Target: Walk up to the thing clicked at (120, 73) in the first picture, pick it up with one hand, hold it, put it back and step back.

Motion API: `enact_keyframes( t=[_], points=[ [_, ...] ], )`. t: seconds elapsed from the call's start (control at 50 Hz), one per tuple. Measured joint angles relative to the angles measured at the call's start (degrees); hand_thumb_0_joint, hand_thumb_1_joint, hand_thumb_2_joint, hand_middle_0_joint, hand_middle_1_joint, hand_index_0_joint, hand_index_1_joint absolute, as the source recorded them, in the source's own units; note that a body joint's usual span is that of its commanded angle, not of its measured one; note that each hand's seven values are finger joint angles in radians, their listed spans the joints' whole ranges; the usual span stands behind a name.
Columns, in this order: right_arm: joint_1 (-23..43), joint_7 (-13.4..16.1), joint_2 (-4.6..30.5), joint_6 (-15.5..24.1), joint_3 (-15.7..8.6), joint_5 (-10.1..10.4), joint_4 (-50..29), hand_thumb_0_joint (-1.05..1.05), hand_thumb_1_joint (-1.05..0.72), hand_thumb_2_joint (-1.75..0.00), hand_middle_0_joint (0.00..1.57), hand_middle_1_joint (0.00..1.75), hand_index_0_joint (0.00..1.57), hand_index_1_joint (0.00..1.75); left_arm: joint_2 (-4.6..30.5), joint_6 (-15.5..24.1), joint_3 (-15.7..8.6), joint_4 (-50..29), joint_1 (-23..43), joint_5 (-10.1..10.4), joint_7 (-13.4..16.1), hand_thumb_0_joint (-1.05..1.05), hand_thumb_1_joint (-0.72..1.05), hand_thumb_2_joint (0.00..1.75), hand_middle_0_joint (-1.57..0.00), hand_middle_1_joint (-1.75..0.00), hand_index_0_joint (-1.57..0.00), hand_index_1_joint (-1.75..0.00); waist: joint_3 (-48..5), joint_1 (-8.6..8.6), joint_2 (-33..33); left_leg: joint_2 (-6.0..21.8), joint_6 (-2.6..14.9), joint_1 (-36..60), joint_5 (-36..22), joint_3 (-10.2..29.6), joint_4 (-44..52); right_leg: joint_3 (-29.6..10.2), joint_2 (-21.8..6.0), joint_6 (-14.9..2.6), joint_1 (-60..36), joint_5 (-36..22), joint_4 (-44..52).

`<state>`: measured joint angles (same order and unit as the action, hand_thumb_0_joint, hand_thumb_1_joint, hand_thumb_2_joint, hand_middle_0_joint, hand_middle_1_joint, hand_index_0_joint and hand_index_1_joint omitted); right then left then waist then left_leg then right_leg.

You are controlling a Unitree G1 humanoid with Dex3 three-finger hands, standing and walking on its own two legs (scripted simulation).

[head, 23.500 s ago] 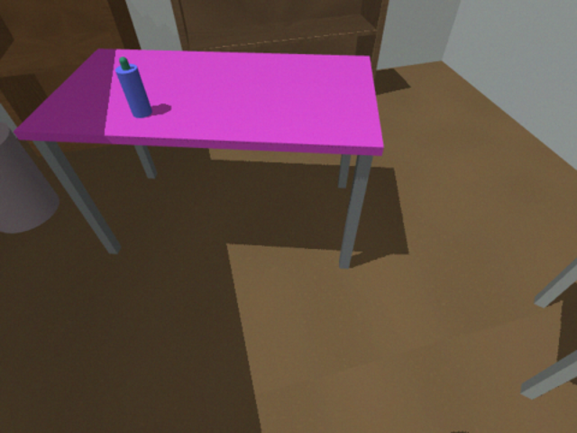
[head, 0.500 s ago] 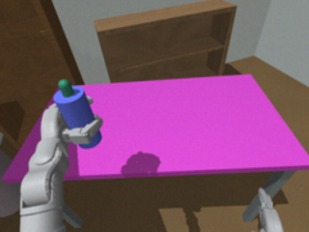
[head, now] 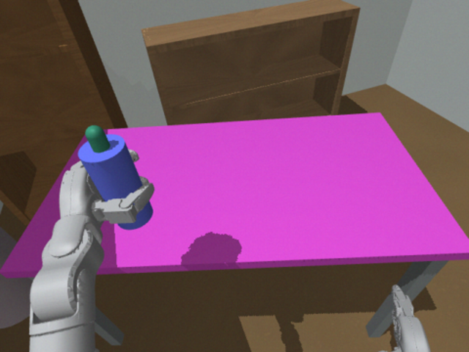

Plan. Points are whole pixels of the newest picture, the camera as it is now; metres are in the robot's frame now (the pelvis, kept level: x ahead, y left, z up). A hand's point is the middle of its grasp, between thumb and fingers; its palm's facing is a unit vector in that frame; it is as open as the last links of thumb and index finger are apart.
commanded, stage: hold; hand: left
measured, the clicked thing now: (116, 177) +0.32 +0.18 +0.20
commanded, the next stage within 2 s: crouch in 0.60 s
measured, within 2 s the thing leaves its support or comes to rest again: neither
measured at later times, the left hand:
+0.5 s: hand (123, 178) +0.34 +0.18 +0.19, palm faces +0.19 -0.98 +0.01, open 8.3 cm
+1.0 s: hand (131, 185) +0.35 +0.18 +0.16, palm faces +0.16 -0.99 +0.02, open 8.4 cm
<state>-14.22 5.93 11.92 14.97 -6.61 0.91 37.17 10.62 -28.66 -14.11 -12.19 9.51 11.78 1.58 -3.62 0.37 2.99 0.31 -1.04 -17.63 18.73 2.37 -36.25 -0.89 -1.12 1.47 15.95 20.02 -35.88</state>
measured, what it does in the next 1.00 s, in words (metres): stands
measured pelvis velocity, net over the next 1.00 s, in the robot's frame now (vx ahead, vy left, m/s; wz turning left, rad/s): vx -0.01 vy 0.00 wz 0.01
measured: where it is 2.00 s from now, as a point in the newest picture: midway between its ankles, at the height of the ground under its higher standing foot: outside the picture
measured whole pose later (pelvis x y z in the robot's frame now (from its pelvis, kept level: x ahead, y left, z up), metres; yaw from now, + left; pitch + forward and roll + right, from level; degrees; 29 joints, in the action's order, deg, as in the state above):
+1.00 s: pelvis -0.01 +0.00 +0.00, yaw +0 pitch +0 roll +0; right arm -11.6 4.8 10.5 14.9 -5.0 0.8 40.8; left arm 12.5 -23.4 -14.5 4.9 18.0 10.5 -0.2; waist -3.3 -0.6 1.9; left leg 0.2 -1.1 -18.8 17.4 2.7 -35.6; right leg -0.6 -1.2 1.4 17.0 18.9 -35.4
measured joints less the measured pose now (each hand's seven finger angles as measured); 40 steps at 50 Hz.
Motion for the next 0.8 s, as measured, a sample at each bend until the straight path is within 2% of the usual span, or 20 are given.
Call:
enact_keyframes(
  t=[0.16,0.3,0.4,0.5,0.66,0.8],
  points=[
    [1.8,0.6,-0.2,0.3,0.6,-0.2,2.4,-0.02,0.52,-0.06,0.06,0.05,0.05,0.05,1.0,1.4,-0.2,1.3,2.1,-0.7,-0.2,0.00,-0.20,1.14,-0.80,-1.09,-0.81,-1.09,0.1,-0.16,0.0,0.0,-0.10,-0.2,0.1,0.5,-0.3,0.5,0.1,-0.12,-0.1,0.0,0.1],
    [1.9,0.0,-0.3,0.2,0.1,-0.2,1.9,-0.02,0.52,-0.06,0.06,0.05,0.05,0.05,0.6,0.0,0.6,3.0,3.2,0.3,-1.1,0.00,-0.20,1.14,-0.80,-1.09,-0.81,-1.09,-0.7,-0.11,0.9,-0.2,0.16,0.2,0.0,0.2,0.1,0.3,-0.2,0.15,-0.5,-0.1,0.5],
    [0.8,-0.2,-0.1,-0.4,-0.2,0.1,0.7,-0.01,0.52,-0.06,0.06,0.05,0.05,0.05,0.4,-0.4,-0.3,4.9,4.5,0.5,-0.4,0.00,-0.20,1.14,-0.81,-1.09,-0.81,-1.09,-0.7,-0.23,0.3,-0.2,0.16,0.6,-0.1,0.0,0.4,0.0,-0.2,0.13,-0.7,0.0,0.4],
    [0.1,-0.4,0.1,-0.7,-0.3,0.3,0.3,-0.01,0.52,-0.06,0.06,0.05,0.05,0.05,0.9,0.4,-1.1,4.7,4.2,-0.5,0.2,0.00,-0.20,1.14,-0.81,-1.09,-0.81,-1.09,-0.2,-0.38,-0.3,0.0,0.07,0.4,-0.2,-0.1,0.4,-0.1,0.0,0.03,-0.4,-0.2,0.5],
    [1.2,-0.8,0.1,-0.7,-0.2,-0.1,1.5,-0.02,0.52,-0.06,0.06,0.05,0.05,0.05,0.5,1.8,0.5,2.4,1.8,-0.7,-0.8,0.00,-0.21,1.14,-0.81,-1.09,-0.81,-1.09,0.3,0.02,0.3,0.0,0.16,0.0,-0.2,0.1,0.1,0.2,0.0,0.14,-0.5,-0.7,0.9],
    [2.0,-0.4,-0.3,-0.3,0.1,-0.2,2.1,-0.01,0.52,-0.06,0.06,0.05,0.05,0.05,0.7,1.0,0.9,2.9,2.0,-0.4,-0.6,0.00,-0.21,1.14,-0.81,-1.09,-0.81,-1.09,0.0,-0.03,0.8,-0.1,0.24,0.3,-0.5,0.1,0.5,0.1,-0.2,0.21,-0.7,-0.8,1.1]
  ],
)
